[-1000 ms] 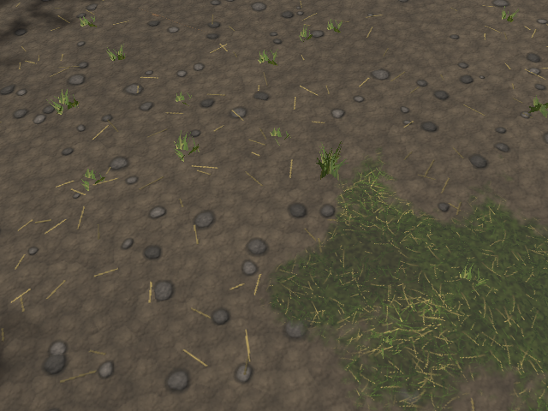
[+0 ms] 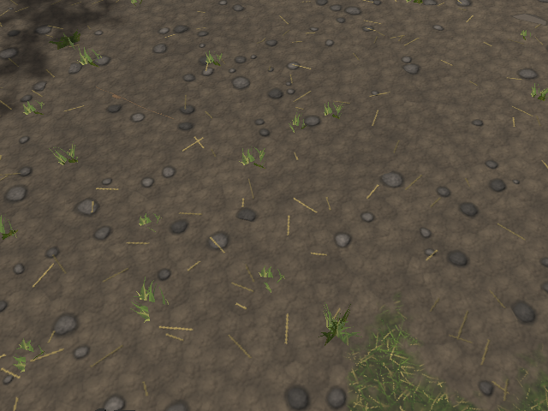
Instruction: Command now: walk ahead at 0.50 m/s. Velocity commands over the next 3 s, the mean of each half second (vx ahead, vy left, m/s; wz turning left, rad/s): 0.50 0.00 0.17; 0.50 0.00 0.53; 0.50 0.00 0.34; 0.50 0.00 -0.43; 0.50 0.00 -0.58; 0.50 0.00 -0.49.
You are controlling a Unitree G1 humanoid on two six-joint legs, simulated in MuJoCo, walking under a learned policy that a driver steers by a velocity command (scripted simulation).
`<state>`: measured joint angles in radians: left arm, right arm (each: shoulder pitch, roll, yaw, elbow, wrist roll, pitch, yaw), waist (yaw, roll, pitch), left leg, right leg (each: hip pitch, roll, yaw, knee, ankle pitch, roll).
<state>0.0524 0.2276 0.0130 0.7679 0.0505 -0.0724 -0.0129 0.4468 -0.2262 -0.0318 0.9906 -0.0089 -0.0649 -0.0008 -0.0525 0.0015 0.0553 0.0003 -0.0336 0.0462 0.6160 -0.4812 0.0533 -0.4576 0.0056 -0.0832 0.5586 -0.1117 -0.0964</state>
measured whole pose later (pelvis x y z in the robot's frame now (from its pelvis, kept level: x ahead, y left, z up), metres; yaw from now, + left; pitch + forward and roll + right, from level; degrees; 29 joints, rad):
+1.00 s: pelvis +0.54 +0.06 +0.02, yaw +24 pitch +2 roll +1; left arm 0.01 0.25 0.02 0.75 0.03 -0.04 -0.02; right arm 0.44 -0.26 -0.07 0.92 -0.01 -0.05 -0.01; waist -0.10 -0.03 0.04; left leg 0.02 -0.14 -0.18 0.30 -0.33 0.11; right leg -0.60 -0.05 0.03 0.62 -0.05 0.03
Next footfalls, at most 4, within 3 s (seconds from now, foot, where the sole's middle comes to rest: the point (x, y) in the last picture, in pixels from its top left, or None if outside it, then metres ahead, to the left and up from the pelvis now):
0.54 left None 0.43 0.10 -0.76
1.06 right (262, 284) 0.79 0.04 -0.76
1.56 left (147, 268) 0.86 0.35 -0.76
2.08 right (184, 176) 1.20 0.27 -0.76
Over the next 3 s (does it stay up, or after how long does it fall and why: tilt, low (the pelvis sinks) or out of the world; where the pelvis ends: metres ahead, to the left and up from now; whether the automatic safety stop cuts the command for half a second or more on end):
stays up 1.52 0.35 0.02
